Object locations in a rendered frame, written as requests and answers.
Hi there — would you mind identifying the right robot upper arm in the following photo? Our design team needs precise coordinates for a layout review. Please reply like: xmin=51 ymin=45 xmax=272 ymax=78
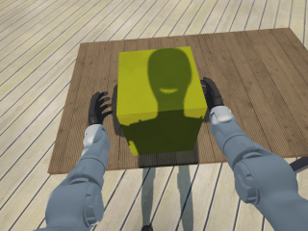
xmin=233 ymin=154 xmax=308 ymax=231

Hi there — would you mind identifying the robot left forearm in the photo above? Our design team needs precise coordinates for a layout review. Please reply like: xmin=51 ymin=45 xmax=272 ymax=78
xmin=45 ymin=124 xmax=111 ymax=224

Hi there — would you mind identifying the robot right hand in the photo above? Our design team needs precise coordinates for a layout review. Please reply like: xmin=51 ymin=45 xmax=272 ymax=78
xmin=200 ymin=76 xmax=224 ymax=112

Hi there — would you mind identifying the robot right forearm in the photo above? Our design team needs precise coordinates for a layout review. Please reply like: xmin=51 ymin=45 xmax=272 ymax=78
xmin=209 ymin=105 xmax=298 ymax=190

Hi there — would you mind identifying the carton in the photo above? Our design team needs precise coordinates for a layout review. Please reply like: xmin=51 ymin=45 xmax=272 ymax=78
xmin=116 ymin=46 xmax=208 ymax=156

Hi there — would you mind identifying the robot left hand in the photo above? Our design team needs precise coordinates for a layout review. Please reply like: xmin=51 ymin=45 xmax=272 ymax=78
xmin=88 ymin=91 xmax=113 ymax=126

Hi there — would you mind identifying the left robot upper arm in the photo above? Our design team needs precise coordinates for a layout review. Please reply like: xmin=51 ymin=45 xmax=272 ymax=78
xmin=33 ymin=182 xmax=105 ymax=231

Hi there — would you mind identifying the table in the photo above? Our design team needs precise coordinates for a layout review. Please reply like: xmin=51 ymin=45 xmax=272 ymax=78
xmin=47 ymin=27 xmax=308 ymax=175

